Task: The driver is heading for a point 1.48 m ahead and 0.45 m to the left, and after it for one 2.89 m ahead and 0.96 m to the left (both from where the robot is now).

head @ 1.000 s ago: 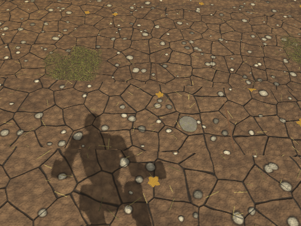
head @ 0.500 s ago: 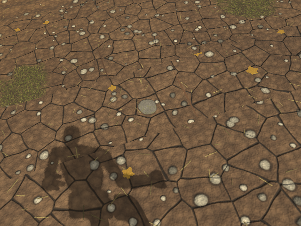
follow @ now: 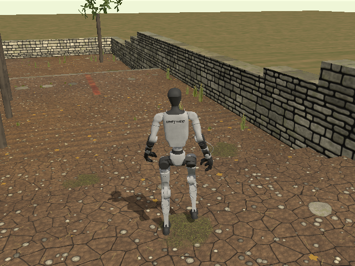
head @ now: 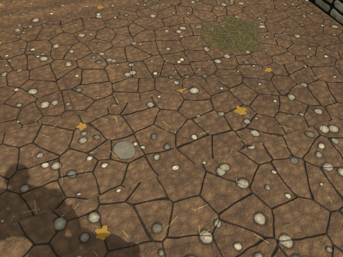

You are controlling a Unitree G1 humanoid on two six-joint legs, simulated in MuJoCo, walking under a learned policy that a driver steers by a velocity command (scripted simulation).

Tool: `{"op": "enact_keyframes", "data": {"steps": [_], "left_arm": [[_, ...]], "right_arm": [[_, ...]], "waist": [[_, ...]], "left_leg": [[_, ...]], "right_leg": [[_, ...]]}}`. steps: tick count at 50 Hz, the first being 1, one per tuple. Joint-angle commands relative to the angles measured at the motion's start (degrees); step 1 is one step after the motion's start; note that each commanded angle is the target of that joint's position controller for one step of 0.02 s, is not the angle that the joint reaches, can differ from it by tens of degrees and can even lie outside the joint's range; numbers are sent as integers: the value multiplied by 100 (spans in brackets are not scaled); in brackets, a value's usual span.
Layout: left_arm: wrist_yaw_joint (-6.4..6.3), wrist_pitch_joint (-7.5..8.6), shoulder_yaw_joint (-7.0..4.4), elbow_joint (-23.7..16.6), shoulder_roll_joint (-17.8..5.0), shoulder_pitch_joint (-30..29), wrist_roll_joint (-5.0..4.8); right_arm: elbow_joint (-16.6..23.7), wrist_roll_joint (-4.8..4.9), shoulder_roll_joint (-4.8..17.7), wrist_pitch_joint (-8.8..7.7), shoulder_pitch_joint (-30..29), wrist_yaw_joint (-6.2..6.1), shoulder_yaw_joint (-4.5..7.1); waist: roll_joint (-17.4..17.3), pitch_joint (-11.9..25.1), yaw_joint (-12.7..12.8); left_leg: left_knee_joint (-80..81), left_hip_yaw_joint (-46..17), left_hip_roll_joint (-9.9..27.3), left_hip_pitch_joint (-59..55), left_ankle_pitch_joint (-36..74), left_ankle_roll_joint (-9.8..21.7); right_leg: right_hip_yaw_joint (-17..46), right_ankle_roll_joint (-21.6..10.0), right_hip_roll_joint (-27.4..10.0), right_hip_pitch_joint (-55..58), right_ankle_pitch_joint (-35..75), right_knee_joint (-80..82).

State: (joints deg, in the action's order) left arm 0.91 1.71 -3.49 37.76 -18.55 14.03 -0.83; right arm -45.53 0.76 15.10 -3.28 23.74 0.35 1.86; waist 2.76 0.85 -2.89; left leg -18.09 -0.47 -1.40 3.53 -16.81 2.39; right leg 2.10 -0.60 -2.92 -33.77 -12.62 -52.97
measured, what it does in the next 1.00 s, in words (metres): goes down: right foot, then left foot 0.18 m lower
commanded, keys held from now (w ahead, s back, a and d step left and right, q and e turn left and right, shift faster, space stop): w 0.56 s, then w+q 0.44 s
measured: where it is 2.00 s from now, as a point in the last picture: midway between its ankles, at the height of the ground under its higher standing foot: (112, 174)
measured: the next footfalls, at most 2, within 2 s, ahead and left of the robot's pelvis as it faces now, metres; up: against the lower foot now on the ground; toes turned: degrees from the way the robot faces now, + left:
right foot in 0.22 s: +0.20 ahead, -0.17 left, +0.00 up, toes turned -2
left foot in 0.68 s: +0.54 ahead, +0.07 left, -0.18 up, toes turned +0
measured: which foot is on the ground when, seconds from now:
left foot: down 0.00-0.22, up 0.24-0.66, down 0.68-1.00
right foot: up 0.00-0.20, down 0.22-0.68, up 0.70-1.00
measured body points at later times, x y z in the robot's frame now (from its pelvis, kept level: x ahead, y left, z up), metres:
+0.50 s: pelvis +0.26 -0.05 -0.05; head +0.28 -0.05 +0.40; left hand +0.22 +0.22 -0.17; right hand +0.48 -0.29 -0.12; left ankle +0.42 +0.10 -0.73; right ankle +0.16 -0.16 -0.74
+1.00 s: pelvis +0.57 +0.00 -0.19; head +0.61 +0.01 +0.26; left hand +0.75 +0.26 -0.27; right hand +0.63 -0.26 -0.32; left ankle +0.50 +0.07 -0.92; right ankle +0.76 -0.13 -0.90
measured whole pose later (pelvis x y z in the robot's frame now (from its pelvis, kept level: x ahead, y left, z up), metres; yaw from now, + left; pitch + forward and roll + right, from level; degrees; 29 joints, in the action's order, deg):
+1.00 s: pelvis +0.57 +0.00 -0.19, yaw +11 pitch +4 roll +1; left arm -1.1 5.6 -1.6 38.9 -13.4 3.4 0.5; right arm -47.8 1.5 13.4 -1.9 21.7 -1.2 3.7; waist 1.3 0.2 -4.7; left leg -27.1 -9.0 -8.6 11.3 -18.5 5.0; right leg 6.6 3.0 -1.8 -35.9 -0.4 -34.8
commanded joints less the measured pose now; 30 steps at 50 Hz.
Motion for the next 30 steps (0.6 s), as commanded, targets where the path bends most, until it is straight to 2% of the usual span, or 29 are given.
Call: {"op": "enact_keyframes", "data": {"steps": [1, 2, 3, 4, 5, 7, 8, 9, 10, 11, 12, 13, 14, 15, 16, 17, 18, 19, 20, 21, 22, 23, 24, 26, 27, 28, 30], "left_arm": [[79, 167, 56, -635, 27, -917, 48], [100, 164, 70, -650, 40, -965, 36], [136, 228, 23, -578, -48, -843, 47], [184, 248, -3, -547, -150, -747, 15], [212, 270, -44, -458, -236, -720, 30], [256, 327, -49, -560, -215, -912, 22], [260, 349, -76, -561, -252, -823, 14], [254, 363, -129, -463, -301, -372, 14], [243, 395, -272, -155, -519, 740, 7], [204, 427, -367, 273, -685, 2116, 53], [167, 462, -386, 460, -1003, 2625, 61], [177, 470, -235, 143, -898, 2001, 5], [196, 398, -155, 50, -605, 1553, -105], [236, 373, -229, 260, -708, 1483, -129], [274, 389, -173, 216, -541, 1093, -91], [267, 441, -135, 174, -480, 694, -35], [215, 485, -74, 182, -328, 496, 65], [155, 541, -103, 192, -491, 461, 81], [-6, 589, -105, 307, -433, 540, 53], [-174, 563, -66, 353, -351, 462, 22], [-331, 501, -40, 475, -253, 704, 49], [-422, 469, -22, 554, -253, 898, 45], [-457, 452, -40, 562, -323, 964, 13], [-403, 411, -62, 646, -303, 1180, -118], [-380, 357, -50, 671, -181, 1360, -115], [-371, 275, -27, 733, -38, 1575, -109], [-445, 110, -41, 758, -5, 1724, -80]], "right_arm": [[225, -21, 954, -17, -56, -45, 212], [194, -22, 994, 2, -25, -39, 213], [131, -63, 1078, -49, 70, -53, 251], [143, -22, 1037, -73, 30, -44, 243], [217, -74, 1030, -98, 38, -14, 231], [234, -38, 1022, -74, 58, 21, 223], [268, -24, 989, -44, 1, 20, 213], [324, -20, 1017, -24, -187, 15, 215], [398, -19, 1056, -40, -420, -1, 217], [579, 23, 1168, -121, -1082, -42, 246], [762, -32, 583, -275, -1063, -40, 135], [735, 174, 204, -417, -179, 16, -7], [748, 397, 502, -405, -318, 48, 72], [959, 439, 534, -312, -758, 28, 71], [957, 272, 533, -201, -910, -26, 62], [942, 187, 574, -73, -809, -34, 94], [781, 169, 634, 31, -786, 30, 118], [896, 127, 665, 17, -1108, 75, 155], [981, 119, 624, -65, -1471, 144, 158], [1122, -10, 541, -140, -1776, 239, 99], [1038, -168, 348, -188, -1858, 324, 71], [950, -226, 199, -195, -1794, 404, 32], [931, -193, 156, -151, -1781, 457, 21], [1061, -71, 162, -27, -2177, 438, 14], [1145, -11, 175, -34, -2500, 444, 14], [1172, 3, 161, -72, -2685, 480, -9], [1035, 23, 140, -116, -2654, 492, -2]], "waist": [[-963, -270, -157], [-946, -287, -165], [-972, -136, -108], [-810, -150, -35], [-724, -61, -40], [-804, -253, -5], [-833, -267, 108], [-1000, -120, 406], [-1057, 329, 992], [-820, 728, 1808], [649, 741, 1836], [1718, 991, 1015], [965, 364, 777], [366, 16, 535], [-373, -247, 364], [-216, -410, 97], [-532, -560, 58], [-472, -699, 58], [-13, -713, 113], [177, -735, 140], [185, -450, 198], [48, -174, 186], [82, -75, 202], [116, -164, 371], [42, -307, 550], [-22, -401, 710], [-101, -571, 871]], "left_leg": [[736, -796, 1149, -216, 2169, 990], [722, -646, 1111, -38, 2307, 979], [520, -731, 1347, -98, 2603, 1023], [380, -668, 1386, -235, 2521, 1011], [199, -619, 1396, -50, 2494, 1054], [-128, -623, 1416, 80, 2711, 1006], [-412, -531, 1380, 224, 3303, 953], [-927, -354, 1287, 604, 4326, 853], [-2110, -257, 1139, 1129, 5192, 765], [-3878, -225, 895, 2088, 4884, 507], [-6589, -218, 37, 3480, -314, 152], [-7452, -1306, -497, 4266, -1893, 236], [-7166, -1273, -226, 4519, -1602, 272], [-6731, -1043, -38, 5027, -1263, 330], [-6339, -880, 250, 4744, -1081, 326], [-5970, -938, 450, 4419, -987, 244], [-5533, -942, 738, 4294, -603, 212], [-4947, -792, 711, 4328, 226, 197], [-4349, -965, 864, 4518, 1030, 243], [-3281, -568, 672, 3935, 2398, 210], [-2655, -189, 446, 2975, 3818, 261], [-2394, 4, 205, 2113, 4719, 261], [-2246, 66, 96, 1758, 4990, 228], [-1808, -3, 94, 1791, 4590, 274], [-1475, -72, 176, 2182, 4343, 286], [-1055, -180, 307, 2531, 4302, 272], [-207, -379, 615, 3145, 4395, 194]], "right_leg": [[-232, 141, -54, -626, 825, 468], [-292, 154, -15, -418, 950, 624], [-94, 129, -155, -330, 1545, 140], [-29, 79, -221, -543, 1543, 262], [-247, 61, -101, -242, 1708, -66], [-361, -86, -35, -176, 1349, -52], [-546, -206, 99, 173, 1023, 100], [-783, -324, 338, 1071, 698, 232], [-984, -427, 604, 2511, 644, 321], [-923, -542, 502, 4000, 1087, 922], [255, -1062, -494, 4757, 1598, 1525], [2992, -1873, -1564, 4385, 1571, 2394], [3041, -1924, -1732, 3737, 1974, 2961], [3248, -1941, -1816, 3312, 286, 3076], [3088, -1893, -1785, 2485, -43, 3134], [3053, -1920, -1866, 1724, -1, 2943], [2720, -1812, -1790, 1252, -410, 2863], [2258, -1645, -1409, 1061, -725, 3005], [2039, -1362, -1260, 1173, -1183, 2901], [1245, -1160, -731, 490, -1276, 2824], [646, -1036, -344, 148, -1114, 2622], [307, -935, -199, -189, -1052, 2526], [148, -882, -177, -193, -1076, 2366], [144, -768, -222, 231, -1226, 1890], [334, -748, -337, 752, -1298, 1636], [459, -714, -421, 1347, -1334, 1271], [549, -653, -596, 2469, -919, 632]]}}
Velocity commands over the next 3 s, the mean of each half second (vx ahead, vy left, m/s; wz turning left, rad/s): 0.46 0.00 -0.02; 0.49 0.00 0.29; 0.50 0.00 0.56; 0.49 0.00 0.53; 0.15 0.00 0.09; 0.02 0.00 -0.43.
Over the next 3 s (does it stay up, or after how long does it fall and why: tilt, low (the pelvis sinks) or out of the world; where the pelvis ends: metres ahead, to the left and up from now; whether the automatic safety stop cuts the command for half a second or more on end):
stays up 1.18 0.31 -0.36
